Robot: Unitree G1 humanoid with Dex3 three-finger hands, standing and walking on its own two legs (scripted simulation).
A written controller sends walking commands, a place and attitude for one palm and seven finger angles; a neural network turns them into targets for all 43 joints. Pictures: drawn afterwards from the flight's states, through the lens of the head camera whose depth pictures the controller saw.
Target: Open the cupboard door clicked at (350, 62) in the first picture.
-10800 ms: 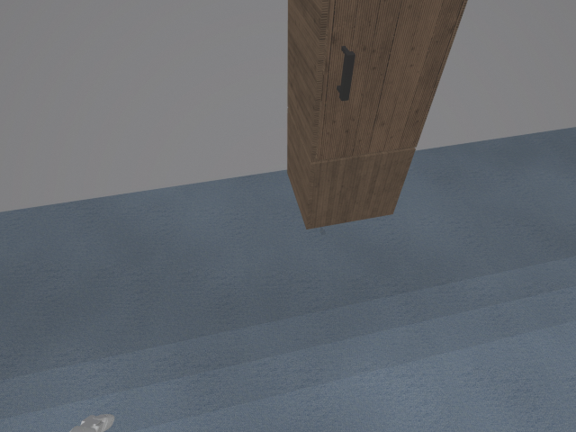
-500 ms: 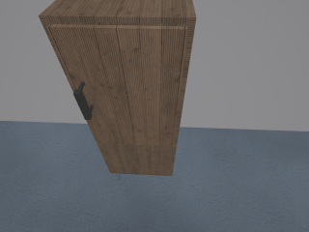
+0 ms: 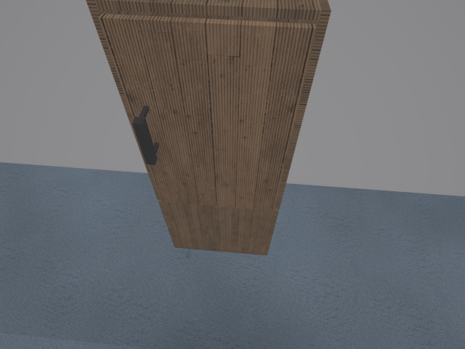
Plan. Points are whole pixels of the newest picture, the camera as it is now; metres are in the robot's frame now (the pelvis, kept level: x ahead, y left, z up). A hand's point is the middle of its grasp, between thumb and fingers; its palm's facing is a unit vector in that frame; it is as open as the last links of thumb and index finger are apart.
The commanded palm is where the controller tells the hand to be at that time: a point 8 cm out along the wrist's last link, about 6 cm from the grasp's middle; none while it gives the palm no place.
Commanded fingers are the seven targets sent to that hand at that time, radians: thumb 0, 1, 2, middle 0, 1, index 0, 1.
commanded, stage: shuffle to correct the standing spot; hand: left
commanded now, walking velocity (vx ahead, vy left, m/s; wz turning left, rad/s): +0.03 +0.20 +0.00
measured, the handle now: (148, 136) +0.55 +0.26 +0.00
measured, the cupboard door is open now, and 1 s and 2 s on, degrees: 0 0 0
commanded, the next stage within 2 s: come to a stop and stand still in 0.14 s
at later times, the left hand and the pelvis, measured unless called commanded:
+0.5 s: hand out of the picture -0.02 +0.23 -0.17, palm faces +0.06 -0.98 -0.21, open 7.4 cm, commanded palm none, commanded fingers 0.00 0.90 0.90 -0.20 -0.30 -0.20 -0.30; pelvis +0.00 +0.05 +0.01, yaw -1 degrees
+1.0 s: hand out of the picture +0.03 +0.24 -0.16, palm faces +0.02 -0.97 -0.25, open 7.4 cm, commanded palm none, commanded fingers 0.00 0.90 0.90 -0.20 -0.30 -0.20 -0.30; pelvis -0.02 +0.05 +0.00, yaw +0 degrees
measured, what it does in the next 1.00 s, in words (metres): steps on the spot: left foot, then right foot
